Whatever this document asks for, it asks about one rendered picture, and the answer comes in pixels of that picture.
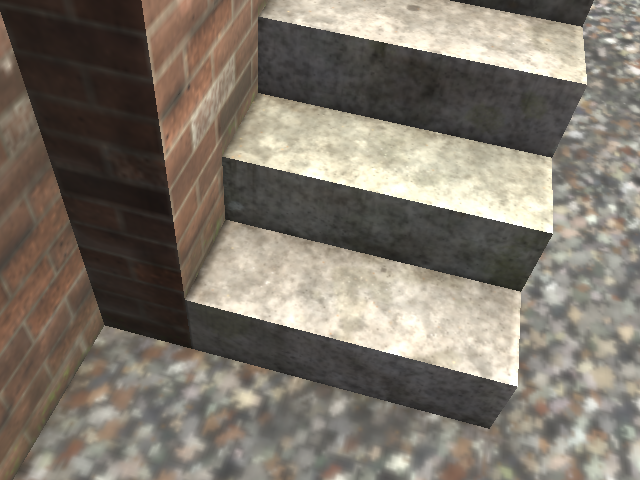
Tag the stairs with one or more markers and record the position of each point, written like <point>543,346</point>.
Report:
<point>388,194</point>

